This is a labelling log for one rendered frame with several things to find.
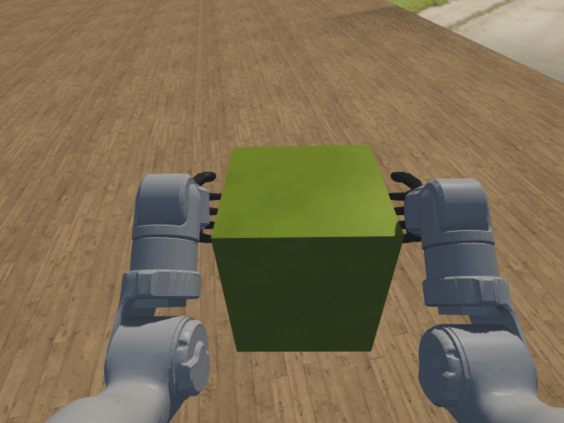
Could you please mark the carton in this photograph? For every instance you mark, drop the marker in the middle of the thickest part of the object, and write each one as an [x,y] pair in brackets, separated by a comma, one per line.
[306,241]

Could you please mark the robot right hand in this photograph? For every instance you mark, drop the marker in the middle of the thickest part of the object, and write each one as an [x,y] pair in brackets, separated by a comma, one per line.
[413,183]

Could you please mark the left robot forearm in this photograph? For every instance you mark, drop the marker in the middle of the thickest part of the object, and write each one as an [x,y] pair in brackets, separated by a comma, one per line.
[170,212]

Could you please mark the robot left hand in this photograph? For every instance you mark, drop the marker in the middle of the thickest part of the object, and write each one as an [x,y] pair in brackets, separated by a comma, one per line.
[200,179]

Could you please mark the right robot forearm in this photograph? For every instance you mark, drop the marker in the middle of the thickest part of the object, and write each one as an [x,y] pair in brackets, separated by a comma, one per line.
[452,218]

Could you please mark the robot right upper arm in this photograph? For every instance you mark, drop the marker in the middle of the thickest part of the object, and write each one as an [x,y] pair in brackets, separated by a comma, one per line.
[481,373]

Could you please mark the robot left upper arm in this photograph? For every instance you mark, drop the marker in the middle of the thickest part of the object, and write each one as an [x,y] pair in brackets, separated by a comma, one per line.
[154,363]

